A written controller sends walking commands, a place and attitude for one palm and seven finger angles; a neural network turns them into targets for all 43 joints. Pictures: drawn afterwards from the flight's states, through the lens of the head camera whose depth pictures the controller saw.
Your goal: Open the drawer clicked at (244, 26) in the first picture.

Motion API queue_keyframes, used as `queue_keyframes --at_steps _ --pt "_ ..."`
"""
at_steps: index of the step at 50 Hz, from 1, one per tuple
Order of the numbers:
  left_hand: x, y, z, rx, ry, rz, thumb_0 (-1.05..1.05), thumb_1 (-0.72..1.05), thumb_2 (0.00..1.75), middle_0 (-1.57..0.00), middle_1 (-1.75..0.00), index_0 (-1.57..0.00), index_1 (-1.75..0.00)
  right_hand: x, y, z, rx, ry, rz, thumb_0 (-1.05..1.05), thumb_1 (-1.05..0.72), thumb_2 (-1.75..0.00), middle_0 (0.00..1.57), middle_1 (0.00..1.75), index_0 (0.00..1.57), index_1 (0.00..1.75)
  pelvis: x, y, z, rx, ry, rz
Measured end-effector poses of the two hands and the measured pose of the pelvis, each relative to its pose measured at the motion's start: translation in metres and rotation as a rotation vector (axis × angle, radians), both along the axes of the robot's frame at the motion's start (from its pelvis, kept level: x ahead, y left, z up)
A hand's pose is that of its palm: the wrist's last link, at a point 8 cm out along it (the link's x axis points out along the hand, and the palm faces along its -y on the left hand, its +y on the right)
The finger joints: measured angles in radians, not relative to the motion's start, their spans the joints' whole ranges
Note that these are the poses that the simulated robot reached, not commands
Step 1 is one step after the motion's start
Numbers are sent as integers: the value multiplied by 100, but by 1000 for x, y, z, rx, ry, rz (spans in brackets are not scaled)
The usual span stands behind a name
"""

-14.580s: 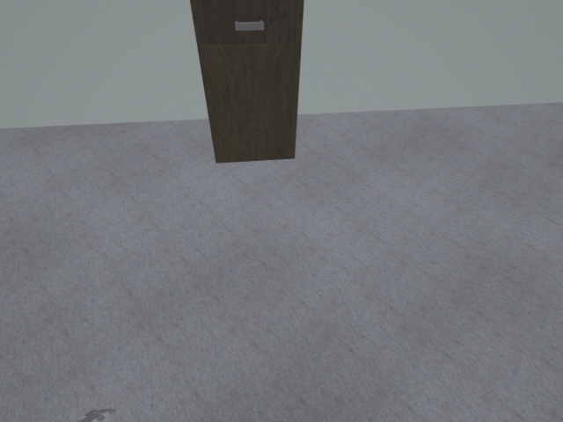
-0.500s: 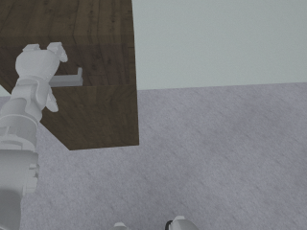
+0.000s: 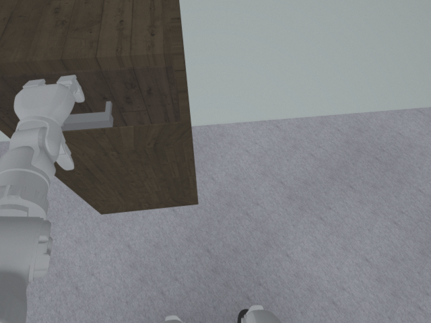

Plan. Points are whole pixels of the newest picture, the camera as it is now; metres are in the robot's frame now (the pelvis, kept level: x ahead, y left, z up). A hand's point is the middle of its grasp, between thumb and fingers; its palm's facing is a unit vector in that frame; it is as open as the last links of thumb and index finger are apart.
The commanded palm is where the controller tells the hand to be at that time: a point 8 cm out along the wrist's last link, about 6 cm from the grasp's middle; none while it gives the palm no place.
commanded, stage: lower the fingers behind the handle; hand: left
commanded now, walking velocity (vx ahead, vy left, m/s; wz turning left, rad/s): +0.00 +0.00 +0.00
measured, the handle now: (84, 114) +0.55 +0.26 -0.01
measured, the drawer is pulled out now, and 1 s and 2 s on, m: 0.00 0.00 0.00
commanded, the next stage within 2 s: close the thumb around the handle in 1.68 s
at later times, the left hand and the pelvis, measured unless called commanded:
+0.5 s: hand (75, 130) +0.48 +0.25 +0.02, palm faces -0.11 -0.03 -0.99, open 13.8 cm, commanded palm +0.47 +0.25 +0.08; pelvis +0.00 -0.01 +0.00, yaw +1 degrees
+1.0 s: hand (77, 137) +0.48 +0.26 +0.00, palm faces -0.08 -0.03 -1.00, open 13.9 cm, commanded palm +0.47 +0.26 +0.04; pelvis -0.01 +0.00 -0.02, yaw +0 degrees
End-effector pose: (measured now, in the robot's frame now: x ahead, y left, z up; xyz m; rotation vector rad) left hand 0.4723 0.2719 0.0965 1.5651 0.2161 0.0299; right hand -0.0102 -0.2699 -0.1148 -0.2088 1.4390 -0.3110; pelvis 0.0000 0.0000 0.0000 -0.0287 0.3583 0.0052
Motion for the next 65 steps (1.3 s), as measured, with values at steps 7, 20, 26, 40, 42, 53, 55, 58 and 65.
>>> queue_keyframes --at_steps 7,20,26,40,42,53,55,58,65 --pt "-6 -17 -1 -51 -7 -118 0 -49 30 -32 -120 -31 -120 10 -7 6 -32 2 19 0 -91 -90 20 30 21 30 6 -3 2 -4 -14 20" --pt "-4 -16 -22 -5 15 -14 0 -49 30 -32 -120 -31 -120 20 -12 -2 -11 -27 27 0 -91 -90 20 30 20 30 3 -7 -2 0 10 11" --pt "-4 -18 -15 -27 -12 -63 0 -49 30 -30 -119 -32 -120 12 -11 -2 -19 -5 25 0 -91 -90 20 30 20 30 3 -10 -3 1 11 17" --pt "-5 -15 -32 -31 -35 -56 0 -49 30 -28 -120 -31 -120 -7 -14 -7 -28 33 14 0 -91 -90 20 30 20 30 -5 -8 -12 -2 40 6" --pt "-5 -15 -34 -29 -31 -53 0 -49 30 -27 -119 -31 -120 -9 -13 -7 -30 34 14 0 -91 -90 20 30 20 30 -6 -7 -13 -3 42 6" --pt "-5 -12 -43 -25 -39 -66 0 -49 30 -26 -120 -31 -120 -15 -5 -12 -34 36 17 0 -91 -90 20 30 20 30 -12 1 -20 -10 57 6" --pt "-5 -12 -45 -25 -40 -66 0 -49 30 -26 -121 -31 -120 -16 -3 -13 -32 34 17 0 -91 -90 20 30 20 30 -13 2 -22 -11 60 5" --pt "-5 -12 -50 -23 -32 -65 0 -49 30 -26 -121 -31 -120 -17 0 -15 -30 31 17 0 -91 -90 20 30 20 30 -15 4 -24 -12 65 6" --pt "-4 -12 -63 -26 -34 -66 0 -49 30 -25 -120 -31 -120 -24 5 -21 -29 40 18 0 -91 -90 20 30 21 30 -19 6 -31 -17 85 6"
